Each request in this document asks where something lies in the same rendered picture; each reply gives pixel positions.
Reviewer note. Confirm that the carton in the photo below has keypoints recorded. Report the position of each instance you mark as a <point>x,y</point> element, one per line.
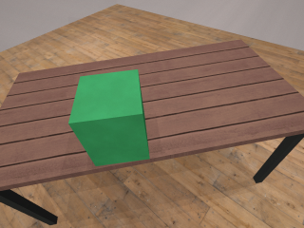
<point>108,118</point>

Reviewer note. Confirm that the table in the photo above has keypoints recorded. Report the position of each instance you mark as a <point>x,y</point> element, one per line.
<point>195,100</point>

